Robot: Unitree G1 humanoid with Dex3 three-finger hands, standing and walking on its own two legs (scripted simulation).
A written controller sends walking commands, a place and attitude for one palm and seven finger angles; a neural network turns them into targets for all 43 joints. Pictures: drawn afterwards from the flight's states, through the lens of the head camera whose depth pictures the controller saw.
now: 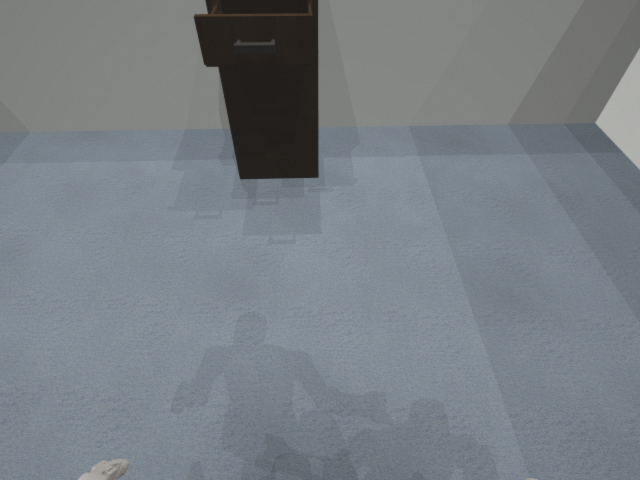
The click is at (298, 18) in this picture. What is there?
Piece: drawer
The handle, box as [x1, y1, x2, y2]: [234, 39, 275, 53]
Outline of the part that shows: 274,39 272,39 270,42 241,42 240,40 237,40 234,43 235,53 274,52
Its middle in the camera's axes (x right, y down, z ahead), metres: -0.20 -0.58 +1.16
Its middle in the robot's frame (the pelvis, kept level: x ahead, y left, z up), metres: +1.25 +0.26 +0.01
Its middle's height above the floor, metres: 0.78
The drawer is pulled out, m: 0.30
